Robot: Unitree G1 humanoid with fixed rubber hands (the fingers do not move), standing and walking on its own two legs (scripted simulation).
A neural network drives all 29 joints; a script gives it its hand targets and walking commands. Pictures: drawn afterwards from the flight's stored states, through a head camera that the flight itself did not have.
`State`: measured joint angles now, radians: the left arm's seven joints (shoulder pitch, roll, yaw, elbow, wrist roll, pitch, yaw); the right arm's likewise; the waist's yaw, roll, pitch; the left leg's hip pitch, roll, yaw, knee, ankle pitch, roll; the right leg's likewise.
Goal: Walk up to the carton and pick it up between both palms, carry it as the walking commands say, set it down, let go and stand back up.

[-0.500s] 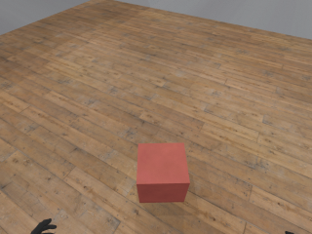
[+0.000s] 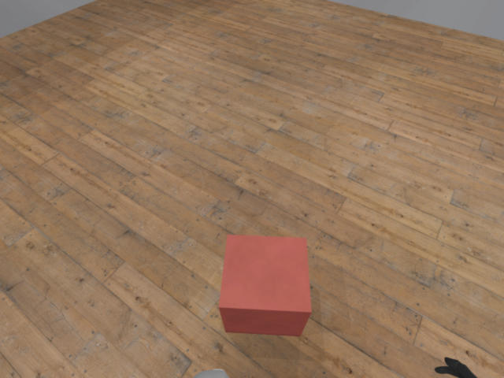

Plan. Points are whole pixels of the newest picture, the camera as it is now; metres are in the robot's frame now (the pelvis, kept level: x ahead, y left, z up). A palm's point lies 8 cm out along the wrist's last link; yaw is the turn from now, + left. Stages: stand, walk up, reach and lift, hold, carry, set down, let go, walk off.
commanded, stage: walk up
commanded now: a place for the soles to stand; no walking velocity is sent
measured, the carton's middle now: (264, 286) +0.50 +0.00 -0.61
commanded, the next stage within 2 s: reach and lift in 1.64 s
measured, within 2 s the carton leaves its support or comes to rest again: neither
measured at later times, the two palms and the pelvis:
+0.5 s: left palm (65, 359) +0.16 +0.33 -0.08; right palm out of the picture +0.14 -0.30 -0.07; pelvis +0.04 +0.02 +0.02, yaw -1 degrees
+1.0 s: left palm out of the picture +0.13 +0.33 -0.09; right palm out of the picture +0.13 -0.31 -0.08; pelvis +0.05 +0.01 +0.02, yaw -2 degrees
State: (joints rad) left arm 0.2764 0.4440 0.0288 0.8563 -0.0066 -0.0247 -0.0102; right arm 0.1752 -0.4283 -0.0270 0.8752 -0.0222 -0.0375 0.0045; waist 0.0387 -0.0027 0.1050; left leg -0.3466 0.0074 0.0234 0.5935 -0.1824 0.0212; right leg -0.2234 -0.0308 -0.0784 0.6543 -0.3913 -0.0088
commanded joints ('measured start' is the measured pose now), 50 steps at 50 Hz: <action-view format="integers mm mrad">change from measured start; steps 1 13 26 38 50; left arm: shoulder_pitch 7 -162 -236 -176 -143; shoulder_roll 145 142 130 116 144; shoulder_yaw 21 8 -2 10 21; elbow -11 93 164 167 120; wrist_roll -1 -2 8 30 21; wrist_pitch -1 -16 -2 -6 -10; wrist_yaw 13 21 15 2 12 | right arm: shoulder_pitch -42 -152 -179 -131 -83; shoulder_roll -226 -147 -151 -185 -167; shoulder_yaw -32 -7 -3 -25 -23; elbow -31 81 161 138 95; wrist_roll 6 21 13 -3 8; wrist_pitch -9 2 3 -1 -3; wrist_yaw -5 -7 -4 6 2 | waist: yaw -18 -32 -34 -37 -42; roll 106 8 12 60 -2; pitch -130 -156 -137 -82 -117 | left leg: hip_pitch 105 232 240 168 239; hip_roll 271 113 125 156 103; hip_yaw -360 -93 -109 -189 -78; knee -223 -136 -278 -350 -164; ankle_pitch -80 346 209 -205 208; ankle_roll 180 45 21 48 45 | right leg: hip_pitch -42 98 143 61 71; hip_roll -20 -95 -105 -57 -79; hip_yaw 84 104 105 96 123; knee -76 -282 -386 -344 -315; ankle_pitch -85 413 296 43 295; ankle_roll -17 -22 -14 -45 -50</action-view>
